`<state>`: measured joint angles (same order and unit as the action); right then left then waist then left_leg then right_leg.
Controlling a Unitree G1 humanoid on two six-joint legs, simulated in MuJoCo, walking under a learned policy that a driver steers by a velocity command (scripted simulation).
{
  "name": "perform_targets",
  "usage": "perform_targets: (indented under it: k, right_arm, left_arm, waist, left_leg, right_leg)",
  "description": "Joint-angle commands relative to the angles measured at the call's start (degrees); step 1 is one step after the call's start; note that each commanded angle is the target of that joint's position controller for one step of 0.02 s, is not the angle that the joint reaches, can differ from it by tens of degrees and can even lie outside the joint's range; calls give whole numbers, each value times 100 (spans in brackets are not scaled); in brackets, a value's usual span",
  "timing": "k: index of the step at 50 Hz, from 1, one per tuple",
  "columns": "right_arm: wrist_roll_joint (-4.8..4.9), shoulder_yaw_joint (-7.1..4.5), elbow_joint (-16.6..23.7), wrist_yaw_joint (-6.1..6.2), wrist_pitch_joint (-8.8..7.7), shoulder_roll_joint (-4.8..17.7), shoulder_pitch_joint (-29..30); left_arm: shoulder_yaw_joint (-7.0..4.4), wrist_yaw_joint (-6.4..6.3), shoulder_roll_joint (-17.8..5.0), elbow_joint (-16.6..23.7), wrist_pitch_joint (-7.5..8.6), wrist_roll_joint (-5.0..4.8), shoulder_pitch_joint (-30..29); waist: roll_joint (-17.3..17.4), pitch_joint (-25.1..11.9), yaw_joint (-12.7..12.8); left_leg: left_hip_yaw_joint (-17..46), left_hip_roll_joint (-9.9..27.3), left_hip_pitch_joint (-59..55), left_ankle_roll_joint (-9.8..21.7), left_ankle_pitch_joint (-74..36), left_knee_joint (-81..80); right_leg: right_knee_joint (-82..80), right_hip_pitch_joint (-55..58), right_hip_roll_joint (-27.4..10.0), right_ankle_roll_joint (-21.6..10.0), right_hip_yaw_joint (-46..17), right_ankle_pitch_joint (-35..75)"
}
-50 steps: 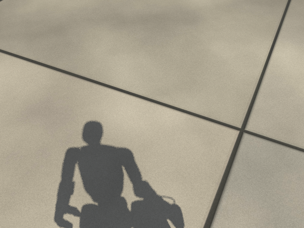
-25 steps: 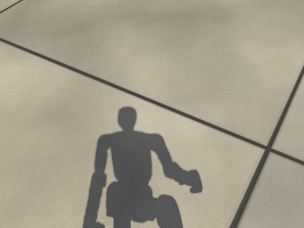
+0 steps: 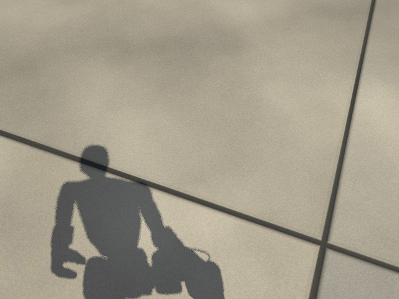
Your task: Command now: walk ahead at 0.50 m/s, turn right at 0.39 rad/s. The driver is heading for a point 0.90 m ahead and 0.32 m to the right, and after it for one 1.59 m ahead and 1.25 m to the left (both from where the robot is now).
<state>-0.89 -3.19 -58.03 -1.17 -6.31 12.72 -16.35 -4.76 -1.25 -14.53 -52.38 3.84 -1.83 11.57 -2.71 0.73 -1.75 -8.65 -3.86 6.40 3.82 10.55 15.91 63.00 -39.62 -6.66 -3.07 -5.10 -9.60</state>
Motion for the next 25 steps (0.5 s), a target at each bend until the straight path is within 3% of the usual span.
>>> perform_targets:
  k: [1,5,9,12,13,14,15,16,17,18,19,20,21,22,25]
  right_arm:
    - [-25,-103,306,113,-86,696,308]
    - [43,-115,238,200,-36,861,-22]
    - [108,-156,126,232,134,981,-434]
    - [133,-217,249,276,250,1193,-246]
    - [132,-243,301,304,293,1279,-160]
    - [152,-251,371,324,330,1329,-7]
    - [152,-225,487,332,301,1292,64]
    - [23,19,818,221,107,481,-308]
    - [165,22,913,75,-222,694,-130]
    - [390,-83,1117,17,-345,1001,541]
    - [361,-60,1181,35,-364,918,667]
    - [220,-107,1103,102,-292,917,720]
    - [169,-142,1128,120,-206,921,558]
    - [127,-169,1136,119,-111,940,434]
    - [21,-146,1296,157,29,735,739]
  left_arm:
    - [-27,65,-126,269,-9,41,180]
    - [70,222,-27,619,17,72,-716]
    - [121,386,-12,1051,1,55,-1365]
    - [31,489,-219,1253,-28,39,-1198]
    - [-56,503,-383,1214,-45,33,-783]
    - [-201,491,-644,1047,-51,18,19]
    - [-422,387,-1118,814,-80,36,1025]
    - [-570,289,-1813,927,-93,20,1144]
    - [-400,283,-1470,971,-54,135,1278]
    - [-290,277,-1047,962,-13,211,1181]
    - [-231,300,-832,1005,46,146,725]
    - [-146,306,-597,1096,67,110,333]
    - [-133,288,-614,1187,82,151,106]
    - [-127,274,-621,1237,89,150,17]
    - [-183,164,-857,1247,110,106,177]
  waist:
    - [520,201,239]
    - [390,387,-71]
    - [364,544,-267]
    - [703,216,24]
    - [858,-62,289]
    - [865,-471,749]
    - [516,-978,1220]
    - [-1176,-1601,766]
    - [-693,-2461,835]
    - [-379,-1811,941]
    - [157,-1040,619]
    - [531,-738,400]
    - [264,-558,167]
    - [276,-472,42]
    - [221,-281,28]
  left_leg:
    - [646,1667,259,684,-1885,-894]
    - [217,1697,-199,519,-1910,-935]
    - [18,1998,-1263,473,-2457,-487]
    - [-279,2038,-1436,304,-4712,396]
    - [-355,2016,-1384,244,-5561,1073]
    - [-446,1887,-1064,127,-5780,2138]
    - [-454,1633,134,-114,-4507,3730]
    - [-305,357,2984,-563,456,6436]
    - [1307,132,3710,-397,2046,7087]
    - [1495,471,4080,-205,1700,6962]
    - [1438,753,3994,-155,1260,6263]
    - [1350,983,3607,-163,1042,5714]
    - [1368,1075,3154,-245,943,5427]
    - [1381,1121,2899,-343,917,5169]
    - [1172,1027,2790,-627,354,4153]
  right_leg:
    - [-721,-143,-111,24,-208,957]
    - [-1922,-130,-3,-26,287,1571]
    - [-2446,-566,106,-126,623,994]
    - [-2582,331,548,-370,1148,153]
    - [-2561,957,782,-498,1295,-114]
    - [-2899,2063,1013,-690,1334,71]
    - [-3251,3820,764,-989,596,292]
    - [-3677,6149,-942,-2143,-2733,68]
    - [-4565,6597,-1464,-2432,-4376,-117]
    - [-4522,6202,-1140,-2000,-3364,137]
    - [-4544,5182,-860,-1730,-2446,720]
    - [-4646,4399,-586,-1454,-1825,1116]
    - [-4762,3696,-516,-1510,-1657,1466]
    - [-4865,3318,-407,-1501,-1550,1575]
    - [-5047,2663,-162,-1441,-1093,1717]
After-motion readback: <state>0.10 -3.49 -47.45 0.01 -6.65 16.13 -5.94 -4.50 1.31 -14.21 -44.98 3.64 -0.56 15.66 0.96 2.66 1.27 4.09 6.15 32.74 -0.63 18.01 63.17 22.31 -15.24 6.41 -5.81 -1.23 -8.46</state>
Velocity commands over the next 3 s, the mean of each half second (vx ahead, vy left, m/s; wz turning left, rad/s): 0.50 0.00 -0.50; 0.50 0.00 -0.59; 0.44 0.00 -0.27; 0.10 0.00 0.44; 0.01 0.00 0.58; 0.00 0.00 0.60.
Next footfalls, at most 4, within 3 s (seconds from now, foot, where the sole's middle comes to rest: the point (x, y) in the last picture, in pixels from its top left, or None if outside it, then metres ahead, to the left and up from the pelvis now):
0.30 right None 0.33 -0.15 -0.78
0.78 left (211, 261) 0.64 -0.03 -0.78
1.30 right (317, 240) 0.70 -0.43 -0.78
1.78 left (283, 183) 0.96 -0.35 -0.78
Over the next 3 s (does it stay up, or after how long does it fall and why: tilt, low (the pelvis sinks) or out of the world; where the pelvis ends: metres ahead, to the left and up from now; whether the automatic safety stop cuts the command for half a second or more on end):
stays up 0.83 -0.37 0.00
